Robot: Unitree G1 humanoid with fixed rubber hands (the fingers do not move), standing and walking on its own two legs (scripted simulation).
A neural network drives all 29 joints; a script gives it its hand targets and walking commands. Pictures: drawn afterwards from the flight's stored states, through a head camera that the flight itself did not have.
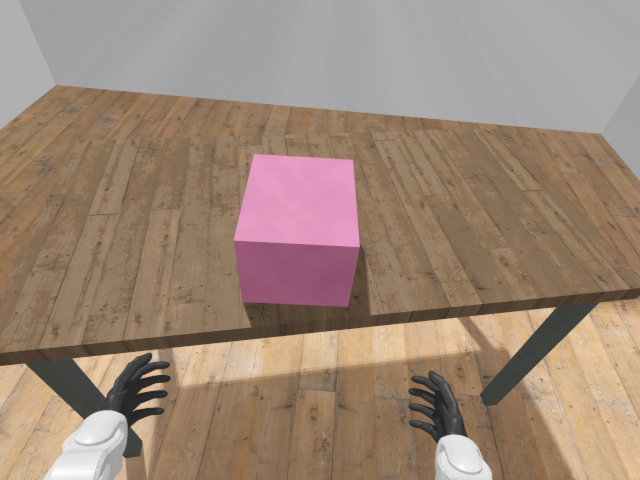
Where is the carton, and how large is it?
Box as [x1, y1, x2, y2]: [234, 154, 359, 306]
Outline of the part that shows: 254,154 234,237 234,246 242,300 253,302 347,306 359,248 352,160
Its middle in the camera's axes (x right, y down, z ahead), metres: -0.04 -0.02 +0.71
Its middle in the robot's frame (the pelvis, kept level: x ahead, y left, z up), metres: +0.54 +0.04 -0.02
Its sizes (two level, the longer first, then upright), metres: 0.226 0.187 0.157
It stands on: a table, 0.67 m high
